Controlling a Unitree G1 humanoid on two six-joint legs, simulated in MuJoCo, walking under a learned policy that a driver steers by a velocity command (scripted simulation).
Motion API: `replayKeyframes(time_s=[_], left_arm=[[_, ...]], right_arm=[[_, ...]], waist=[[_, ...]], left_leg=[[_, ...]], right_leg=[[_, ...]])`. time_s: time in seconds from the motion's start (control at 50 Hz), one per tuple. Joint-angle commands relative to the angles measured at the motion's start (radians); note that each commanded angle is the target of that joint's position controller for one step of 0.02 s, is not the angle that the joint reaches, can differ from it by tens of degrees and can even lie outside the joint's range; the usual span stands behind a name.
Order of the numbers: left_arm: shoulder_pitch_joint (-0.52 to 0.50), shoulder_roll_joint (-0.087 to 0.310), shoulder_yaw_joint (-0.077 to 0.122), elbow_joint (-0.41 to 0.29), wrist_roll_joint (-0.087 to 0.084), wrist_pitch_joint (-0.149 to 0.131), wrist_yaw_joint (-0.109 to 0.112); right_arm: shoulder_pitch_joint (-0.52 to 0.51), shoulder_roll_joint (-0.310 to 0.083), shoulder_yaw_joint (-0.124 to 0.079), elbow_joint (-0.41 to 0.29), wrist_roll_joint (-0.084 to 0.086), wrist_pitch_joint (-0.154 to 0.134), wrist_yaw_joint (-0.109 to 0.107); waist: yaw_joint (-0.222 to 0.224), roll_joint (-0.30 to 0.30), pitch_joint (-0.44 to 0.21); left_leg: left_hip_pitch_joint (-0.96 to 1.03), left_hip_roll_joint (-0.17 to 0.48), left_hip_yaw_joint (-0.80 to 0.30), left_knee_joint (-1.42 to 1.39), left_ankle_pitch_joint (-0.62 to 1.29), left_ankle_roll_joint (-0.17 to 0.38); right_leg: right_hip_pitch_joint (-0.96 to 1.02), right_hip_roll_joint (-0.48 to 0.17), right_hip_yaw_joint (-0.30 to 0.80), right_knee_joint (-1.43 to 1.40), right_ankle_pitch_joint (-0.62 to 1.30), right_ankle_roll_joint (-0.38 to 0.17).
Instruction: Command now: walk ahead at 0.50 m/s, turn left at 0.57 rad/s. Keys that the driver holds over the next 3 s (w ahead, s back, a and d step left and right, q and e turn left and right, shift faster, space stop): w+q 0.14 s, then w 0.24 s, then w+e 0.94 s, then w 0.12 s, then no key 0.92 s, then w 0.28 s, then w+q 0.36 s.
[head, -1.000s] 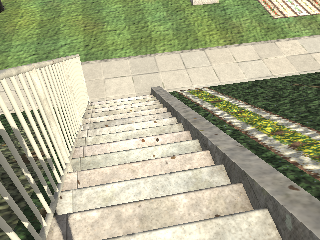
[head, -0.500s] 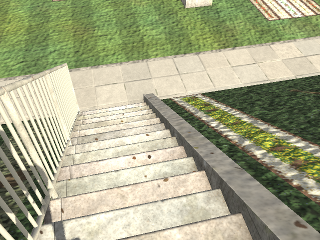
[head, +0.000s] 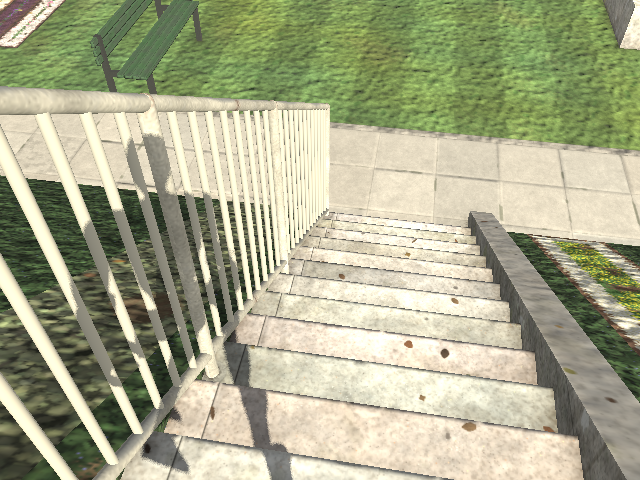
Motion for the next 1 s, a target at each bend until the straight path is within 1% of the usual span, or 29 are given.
replayKeyframes(time_s=[0.02,0.06,0.08,0.12,0.14,0.18,0.22,0.26,0.34,0.38,0.42,0.44,0.46,0.48,0.5,0.54,0.58,0.62,0.64,0.68,0.72,0.76,0.84,0.88,0.92,0.94,0.96,0.98,1.0], left_arm=[[0.139,-0.025,-0.007,0.038,0.009,-0.021,0.02],[-0.036,-0.116,-0.047,0.014,-0.015,-0.055,0.059],[0.03,-0.065,-0.046,0.058,-0.016,-0.068,0.066],[0.149,0.059,-0.024,0.125,-0.007,-0.072,0.071],[0.165,0.044,-0.036,0.156,0.004,-0.076,0.088],[0.384,0.02,-0.046,0.243,-0.015,-0.076,0.122],[0.346,-0.031,-0.068,0.206,-0.002,-0.057,0.106],[0.214,0.03,-0.051,0.181,0.024,-0.05,0.055],[0.274,0.092,-0.013,0.229,-0.038,-0.039,0.081],[0.247,0.128,0.007,0.249,-0.001,-0.01,0.079],[0.268,0.14,0.016,0.266,0.004,0.013,0.036],[0.232,0.097,0.044,0.276,-0.138,0.056,0.108],[0.311,0.042,0.057,0.248,-0.16,0.056,0.133],[0.336,0.003,0.044,0.21,-0.188,0.041,0.147],[0.165,-0.049,-0.01,0.116,-0.037,-0.003,0.013],[0.144,0.03,0.025,0.116,-0.071,-0.044,-0.007],[0.069,0.03,0.041,0.137,-0.028,-0.029,0.004],[0.083,0.016,0.047,0.162,-0.019,-0.002,-0.018],[0.145,-0.056,0.019,0.169,-0.012,-0.003,-0.028],[-0.002,-0.031,0.012,0.112,-0.002,-0.002,-0.021],[-0.009,-0.011,0.012,0.131,-0.025,-0.003,0.002],[-0.085,0.035,0.023,0.095,-0.021,0.015,-0.003],[-0.275,0.045,0.022,0.025,0.002,0.029,0.019],[-0.33,0.043,0.025,0.04,-0.015,0.023,0.029],[-0.048,0.081,0.061,0.149,-0.029,0.002,0.034],[0.203,0.17,0.106,0.239,-0.032,-0.003,0.027],[0.486,0.297,0.139,0.327,-0.012,0.003,0.025],[0.633,0.322,0.152,0.369,-0.026,-0.018,0.041],[0.558,0.298,0.156,0.353,-0.045,-0.044,0.047]], right_arm=[[-0.048,-0.039,0.001,-0.108,-0.022,0.013,-0.038],[-0.024,-0.011,-0.001,-0.044,-0.03,0.027,-0.002],[-0.043,-0.011,-0.01,-0.013,-0.055,0.039,0.021],[-0.065,-0.034,-0.014,-0.02,-0.06,0.026,0.047],[-0.171,-0.058,-0.008,-0.049,-0.053,0.017,0.041],[-0.356,-0.06,-0.006,-0.081,-0.071,0.005,0.014],[-0.36,-0.061,0.002,-0.019,-0.054,0.014,0.007],[-0.398,-0.082,0.003,-0.05,-0.063,0.052,0.01],[-0.55,-0.082,0.023,-0.091,-0.075,0.056,-0.005],[-0.425,-0.064,0.024,-0.037,-0.058,0.049,-0.02],[-0.049,-0.183,-0.041,0.117,-0.04,0.028,-0.043],[0.103,-0.207,-0.071,0.205,0.064,0.039,-0.094],[0.217,-0.259,-0.082,0.224,0.066,0.044,-0.098],[0.217,-0.257,-0.101,0.209,0.066,0.048,-0.098],[0.253,-0.221,-0.09,0.215,-0.113,0.034,-0.038],[0.035,-0.174,-0.084,0.166,-0.087,0.04,-0.031],[-0.023,-0.009,-0.033,0.141,-0.043,0.011,-0.054],[0.0,-0.029,-0.026,0.151,-0.049,-0.009,-0.064],[-0.025,-0.033,-0.025,0.141,-0.064,-0.017,-0.074],[-0.013,0.046,0.006,0.152,-0.072,-0.03,-0.1],[0.019,0.021,0.013,0.173,-0.085,-0.037,-0.109],[0.023,-0.017,0.009,0.165,-0.102,-0.028,-0.081],[0.133,-0.077,-0.004,0.206,-0.04,-0.007,-0.089],[0.191,-0.092,-0.02,0.232,-0.048,0.025,-0.116],[0.139,-0.15,-0.043,0.229,-0.068,0.041,-0.089],[0.104,-0.161,-0.038,0.24,-0.11,0.054,-0.035],[0.24,-0.022,-0.025,0.24,-0.073,0.055,0.016],[0.036,-0.025,-0.02,0.099,-0.011,0.042,0.039],[-0.194,-0.036,-0.029,0.004,0.011,0.01,0.015]], waist=[[-0.001,0.07,0.065],[-0.087,0.024,0.208],[-0.062,-0.072,0.19],[-0.057,-0.072,0.124],[-0.004,0.018,0.117],[0.108,-0.043,0.101],[0.086,-0.031,0.081],[0.035,-0.064,0.171],[0.117,-0.019,0.26],[0.08,-0.038,0.195],[-0.03,0.072,0.079],[-0.101,0.061,-0.007],[-0.072,0.224,-0.116],[-0.082,0.182,-0.237],[-0.168,0.105,-0.386],[-0.052,-0.045,-0.071],[0.003,0.006,0.104],[0.041,0.075,0.089],[0.072,0.064,0.078],[0.005,0.017,0.096],[0.003,0.009,0.073],[0.007,0.051,0.128],[-0.05,0.037,0.231],[-0.105,-0.021,0.225],[0.022,-0.055,0.116],[0.149,-0.082,0.099],[0.16,-0.329,-0.178],[0.259,-0.214,-0.272],[0.273,-0.129,-0.133]], left_leg=[[-0.711,0.229,-0.122,-0.304,0.495,-0.023],[-0.209,0.302,-0.007,-0.812,0.795,0.039],[-0.06,0.278,0.069,-0.79,0.841,0.023],[-0.089,0.235,0.077,-0.645,0.804,0.024],[-0.368,0.308,-0.075,-0.866,0.904,0.015],[-0.668,0.278,-0.066,-1.161,1.011,0.002],[-0.239,0.246,0.089,-1.394,1.309,-0.005],[0.136,0.205,0.158,-1.286,1.262,0.006],[0.003,0.225,0.129,-1.641,0.901,-0.003],[0.19,0.231,0.126,-1.723,0.881,0.003],[0.699,0.201,0.196,-1.891,1.181,0.022],[0.911,0.263,0.205,-1.815,1.442,0.034],[1.312,0.434,0.077,-1.415,2.074,0.083],[1.432,0.573,-0.053,-1.353,2.049,0.172],[1.434,0.538,-0.038,-1.439,1.555,0.29],[0.932,0.468,0.058,-1.52,1.156,0.235],[0.434,0.423,0.095,-1.696,0.826,0.219],[0.276,0.469,0.081,-1.717,0.939,0.279],[0.245,0.442,0.105,-1.646,0.872,0.258],[0.399,0.482,0.092,-1.609,0.747,0.211],[0.285,0.355,0.237,-1.463,0.532,0.122],[0.131,0.365,0.246,-1.456,0.445,0.102],[0.445,0.49,0.106,-1.35,0.427,0.104],[0.551,0.458,0.138,-1.247,0.409,0.095],[0.482,0.344,0.27,-0.913,0.68,0.067],[0.229,0.342,0.25,-0.66,0.649,0.043],[-0.094,0.146,0.3,-0.07,-0.175,-0.066],[-0.337,0.11,0.194,0.06,-0.232,-0.077],[-0.53,0.142,0.153,-0.008,-0.216,-0.065]], right_leg=[[0.402,-0.359,0.497,-0.278,0.721,-0.235],[-0.231,-0.233,0.215,-0.412,0.515,-0.192],[-0.34,-0.219,0.175,-0.408,0.383,-0.209],[-0.231,-0.264,0.21,-0.314,0.423,-0.243],[0.084,-0.297,0.224,-0.25,0.483,-0.206],[0.477,-0.305,0.312,-0.115,0.451,-0.163],[0.178,-0.206,0.124,-0.118,0.298,-0.14],[-0.2,-0.211,0.109,-0.213,0.106,-0.14],[0.257,-0.262,0.183,-0.1,0.242,-0.139],[0.318,-0.277,0.183,0.018,0.424,-0.128],[0.201,-0.135,0.058,0.392,0.418,-0.048],[0.037,-0.004,-0.051,0.793,0.077,-0.059],[-0.37,0.086,0.01,1.127,-0.549,-0.01],[-0.544,0.046,0.125,1.122,-0.459,-0.021],[-0.535,-0.059,0.191,1.043,-0.291,-0.008],[-0.53,-0.089,0.189,0.764,-0.026,-0.031],[-0.332,-0.133,0.184,0.368,0.31,-0.057],[-0.196,-0.103,0.159,0.366,0.397,-0.042],[-0.177,-0.097,0.17,0.373,0.475,-0.053],[-0.344,-0.183,0.282,0.074,0.677,-0.026],[-0.123,-0.131,0.21,-0.149,1.056,0.0],[0.038,-0.073,0.107,-0.103,0.985,0.008],[-0.13,-0.101,0.107,-0.315,0.647,-0.015],[-0.083,-0.075,0.034,-0.444,0.647,-0.016],[0.303,0.007,-0.095,-0.567,0.727,-0.022],[0.661,0.004,-0.078,-0.551,0.854,-0.076],[1.135,-0.191,0.15,-0.192,1.579,-0.317],[1.308,-0.284,0.356,-0.223,1.585,-0.348],[1.194,-0.304,0.389,-0.27,1.243,-0.335]])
